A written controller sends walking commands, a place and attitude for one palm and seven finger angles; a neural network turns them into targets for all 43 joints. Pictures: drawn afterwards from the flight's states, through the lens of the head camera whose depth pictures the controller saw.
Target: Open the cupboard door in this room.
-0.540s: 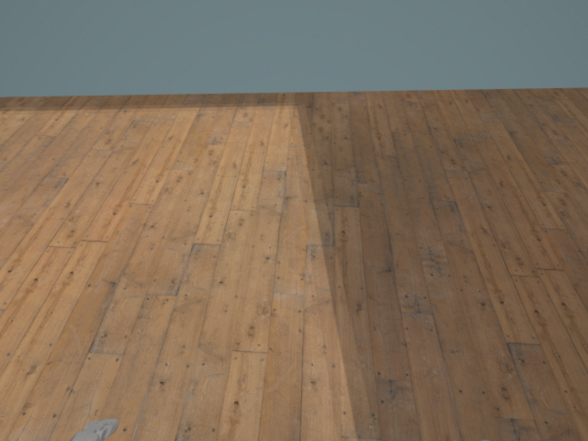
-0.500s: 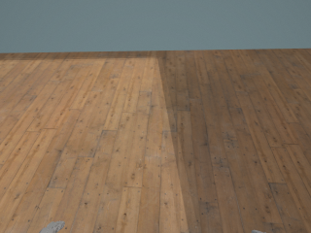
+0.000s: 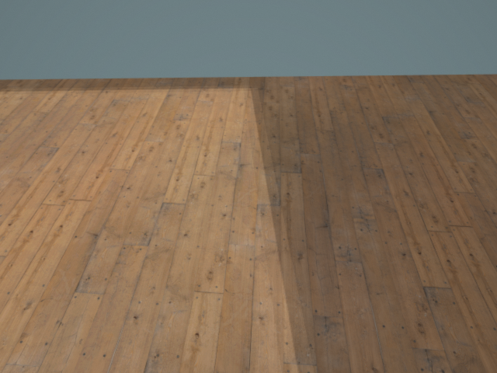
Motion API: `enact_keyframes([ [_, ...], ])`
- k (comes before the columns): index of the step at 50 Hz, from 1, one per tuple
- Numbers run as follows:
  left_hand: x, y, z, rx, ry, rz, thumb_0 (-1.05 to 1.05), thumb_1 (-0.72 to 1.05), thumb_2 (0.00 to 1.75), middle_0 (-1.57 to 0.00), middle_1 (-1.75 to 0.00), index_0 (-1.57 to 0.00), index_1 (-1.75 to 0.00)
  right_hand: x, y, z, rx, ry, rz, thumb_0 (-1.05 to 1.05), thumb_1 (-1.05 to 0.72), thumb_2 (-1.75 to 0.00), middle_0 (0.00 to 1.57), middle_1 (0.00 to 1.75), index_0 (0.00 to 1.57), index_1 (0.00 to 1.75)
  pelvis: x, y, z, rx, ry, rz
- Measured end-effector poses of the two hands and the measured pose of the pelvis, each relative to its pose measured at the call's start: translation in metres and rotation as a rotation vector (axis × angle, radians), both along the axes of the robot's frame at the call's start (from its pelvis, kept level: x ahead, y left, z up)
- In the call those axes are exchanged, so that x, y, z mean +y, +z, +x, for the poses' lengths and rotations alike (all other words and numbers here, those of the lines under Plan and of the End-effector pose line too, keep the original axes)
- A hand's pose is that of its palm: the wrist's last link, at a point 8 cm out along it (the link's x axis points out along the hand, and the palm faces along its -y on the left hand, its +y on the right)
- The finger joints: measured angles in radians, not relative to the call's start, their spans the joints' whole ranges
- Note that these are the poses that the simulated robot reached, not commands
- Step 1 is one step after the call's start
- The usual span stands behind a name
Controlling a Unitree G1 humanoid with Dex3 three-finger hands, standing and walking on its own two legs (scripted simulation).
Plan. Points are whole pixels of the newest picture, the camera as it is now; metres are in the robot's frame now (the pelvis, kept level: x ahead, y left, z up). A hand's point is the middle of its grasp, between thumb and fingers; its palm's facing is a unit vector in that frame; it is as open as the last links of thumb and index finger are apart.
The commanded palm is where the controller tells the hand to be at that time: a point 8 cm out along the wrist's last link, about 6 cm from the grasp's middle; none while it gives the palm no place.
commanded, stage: stand and wait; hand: left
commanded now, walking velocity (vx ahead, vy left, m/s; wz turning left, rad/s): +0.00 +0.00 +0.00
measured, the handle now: out of the picture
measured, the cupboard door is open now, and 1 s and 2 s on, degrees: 0 0 0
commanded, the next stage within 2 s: turn or walk to find it in 0.36 s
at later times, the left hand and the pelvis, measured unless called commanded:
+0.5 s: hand out of the picture +0.07 +0.24 -0.16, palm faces -0.01 -0.94 -0.33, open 7.4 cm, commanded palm none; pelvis -0.01 -0.01 +0.00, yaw +1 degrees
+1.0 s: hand out of the picture +0.02 +0.21 -0.17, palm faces +0.17 -0.95 -0.25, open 7.4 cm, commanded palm none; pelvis -0.04 +0.00 +0.00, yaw +10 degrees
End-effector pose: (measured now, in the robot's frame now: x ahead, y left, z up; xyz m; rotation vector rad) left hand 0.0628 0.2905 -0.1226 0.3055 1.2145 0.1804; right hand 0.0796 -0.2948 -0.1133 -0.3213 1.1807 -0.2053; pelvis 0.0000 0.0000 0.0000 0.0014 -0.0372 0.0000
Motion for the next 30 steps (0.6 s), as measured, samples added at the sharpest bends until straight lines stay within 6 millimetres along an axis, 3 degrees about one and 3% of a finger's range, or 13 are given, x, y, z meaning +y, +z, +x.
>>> enact_keyframes([
  [10,0.000,0.003,-0.003,-0.001,-0.004,0.009,0.00,0.91,0.90,-0.20,-0.30,-0.20,-0.30,-0.004,-0.003,-0.019,0.033,-0.015,0.006,0.01,-0.91,-0.90,0.20,0.30,0.20,0.30,-0.003,0.001,-0.006,-0.001,-0.001,0.000],
  [24,-0.005,0.005,0.003,-0.031,-0.001,0.007,0.00,0.91,0.90,-0.20,-0.30,-0.20,-0.30,-0.003,-0.004,-0.017,0.024,-0.007,0.015,0.01,-0.91,-0.90,0.20,0.30,0.20,0.30,-0.005,0.001,-0.010,0.003,0.011,0.001],
  [30,-0.015,-0.005,-0.009,-0.020,0.041,-0.015,0.00,0.91,0.90,-0.20,-0.30,-0.20,-0.30,0.012,-0.014,-0.019,0.058,0.015,0.041,0.01,-0.91,-0.90,0.20,0.30,0.20,0.30,-0.004,-0.004,-0.013,0.021,0.043,-0.005],
])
